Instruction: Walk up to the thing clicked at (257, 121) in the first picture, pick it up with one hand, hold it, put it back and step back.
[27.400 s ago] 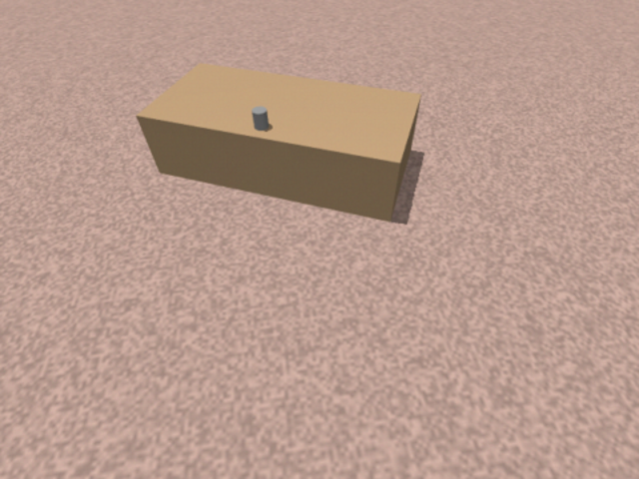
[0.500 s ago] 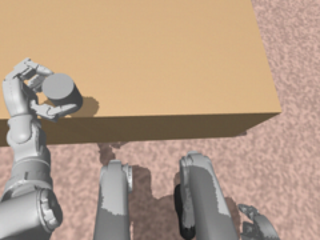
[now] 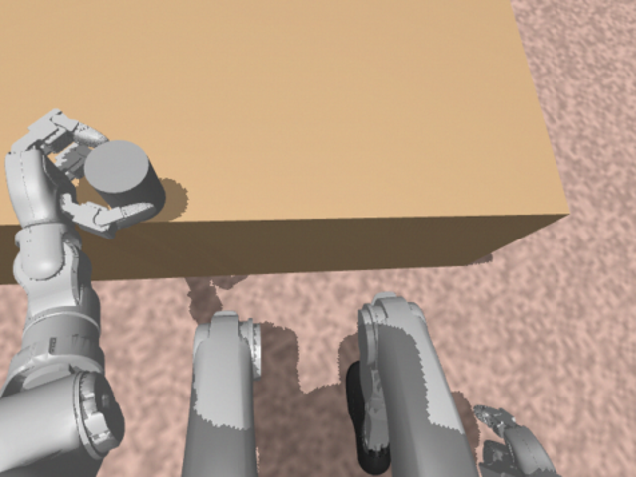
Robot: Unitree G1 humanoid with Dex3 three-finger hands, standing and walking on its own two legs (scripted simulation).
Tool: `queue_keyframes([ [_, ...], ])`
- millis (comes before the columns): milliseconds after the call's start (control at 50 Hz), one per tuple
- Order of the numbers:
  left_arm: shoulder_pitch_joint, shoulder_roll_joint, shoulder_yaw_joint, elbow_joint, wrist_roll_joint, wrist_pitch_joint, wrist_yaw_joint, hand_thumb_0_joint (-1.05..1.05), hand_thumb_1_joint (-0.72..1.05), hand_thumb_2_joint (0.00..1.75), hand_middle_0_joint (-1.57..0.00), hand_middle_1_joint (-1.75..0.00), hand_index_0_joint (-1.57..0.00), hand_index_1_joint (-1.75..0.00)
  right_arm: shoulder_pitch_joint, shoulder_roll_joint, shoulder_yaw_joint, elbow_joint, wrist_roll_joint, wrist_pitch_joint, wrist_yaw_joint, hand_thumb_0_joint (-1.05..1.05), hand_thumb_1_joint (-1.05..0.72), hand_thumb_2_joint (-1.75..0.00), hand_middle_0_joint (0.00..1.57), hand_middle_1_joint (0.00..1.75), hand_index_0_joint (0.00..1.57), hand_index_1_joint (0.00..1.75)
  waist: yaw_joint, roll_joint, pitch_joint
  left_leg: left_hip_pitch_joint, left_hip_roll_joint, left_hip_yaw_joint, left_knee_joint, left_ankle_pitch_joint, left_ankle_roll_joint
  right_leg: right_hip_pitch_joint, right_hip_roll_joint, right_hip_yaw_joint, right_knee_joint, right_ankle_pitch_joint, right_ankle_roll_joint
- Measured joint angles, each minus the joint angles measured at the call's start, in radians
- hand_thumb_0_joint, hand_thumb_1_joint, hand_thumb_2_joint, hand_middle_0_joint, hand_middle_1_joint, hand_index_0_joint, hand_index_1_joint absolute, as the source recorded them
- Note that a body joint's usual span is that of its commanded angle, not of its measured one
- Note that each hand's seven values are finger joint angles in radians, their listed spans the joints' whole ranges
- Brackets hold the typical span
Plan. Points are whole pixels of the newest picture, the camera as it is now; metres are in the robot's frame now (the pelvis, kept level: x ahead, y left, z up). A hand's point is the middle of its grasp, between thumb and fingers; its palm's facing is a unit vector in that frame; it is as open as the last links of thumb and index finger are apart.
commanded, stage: lower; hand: left
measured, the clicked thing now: (129, 183) +0.46 +0.21 -0.03
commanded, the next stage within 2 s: loosen in 0.22 s
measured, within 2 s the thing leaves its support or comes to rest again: rests again in 0.20 s
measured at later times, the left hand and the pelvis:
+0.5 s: hand (106, 177) +0.47 +0.24 -0.03, palm faces +0.23 -0.97 +0.00, open 10.0 cm; pelvis +0.00 +0.00 -0.02, yaw +0 degrees
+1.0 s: hand (102, 172) +0.48 +0.24 -0.03, palm faces +0.23 -0.97 -0.02, open 16.3 cm; pelvis +0.00 +0.00 -0.01, yaw +0 degrees
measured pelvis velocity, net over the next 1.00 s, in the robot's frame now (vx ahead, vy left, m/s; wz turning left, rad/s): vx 0.00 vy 0.00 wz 0.00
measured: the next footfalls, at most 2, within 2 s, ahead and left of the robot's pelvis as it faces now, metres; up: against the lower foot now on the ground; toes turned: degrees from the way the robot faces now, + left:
none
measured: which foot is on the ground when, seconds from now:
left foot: down 0.00-1.00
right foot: down 0.00-1.00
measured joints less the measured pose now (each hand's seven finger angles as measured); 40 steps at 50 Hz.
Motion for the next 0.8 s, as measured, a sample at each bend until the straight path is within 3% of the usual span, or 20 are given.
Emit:
queue_keyframes([
  [400, -0.013, 0.001, 0.003, 0.014, 0.006, -0.009, 0.002, -0.01, -0.61, 0.8, -0.96, -1.25, -0.96, -1.25, -0.003, -0.002, 0.004, 0.005, -0.007, 0.013, 0.008, 0.0, -0.93, -0.9, 0.2, 0.3, 0.2, 0.3, -0.004, -0.001, 0.009, -0.037, -0.003, -0.001, 0.042, 0.003, -0.003, -0.038, 0.001, 0.002, 0.041, 0.005, 0.002],
  [480, -0.018, -0.005, 0.008, 0.021, -0.007, -0.013, 0.005, -0.01, -0.59, 0.76, -0.99, -1.17, -0.99, -1.17, 0.0, -0.001, 0.004, 0.008, -0.005, 0.013, 0.007, 0.0, -0.94, -0.9, 0.2, 0.3, 0.2, 0.3, -0.005, -0.004, 0.006, -0.038, -0.004, 0.0, 0.045, 0.003, -0.002, -0.038, 0.0, 0.002, 0.045, 0.003, 0.002],
  [580, -0.022, -0.005, 0.01, 0.013, 0.001, -0.018, 0.015, -0.01, -0.56, 0.7, -0.98, -1.04, -0.99, -1.04, 0.0, -0.001, 0.002, 0.006, -0.009, 0.017, 0.009, 0.0, -0.94, -0.9, 0.2, 0.3, 0.2, 0.3, -0.004, -0.003, 0.008, -0.038, -0.004, -0.001, 0.047, 0.005, -0.001, -0.037, 0.0, 0.001, 0.044, 0.006, 0.003],
  [800, -0.03, 0.0, -0.001, 0.019, 0.001, -0.015, 0.023, -0.01, -0.58, 0.37, -0.66, -0.56, -0.66, -0.57, 0.0, 0.001, 0.004, -0.002, -0.005, 0.02, 0.012, 0.0, -0.94, -0.9, 0.2, 0.3, 0.2, 0.3, -0.004, -0.003, 0.005, -0.04, -0.002, 0.001, 0.039, 0.006, 0.004, -0.037, 0.001, 0.002, 0.033, 0.008, 0.003],
])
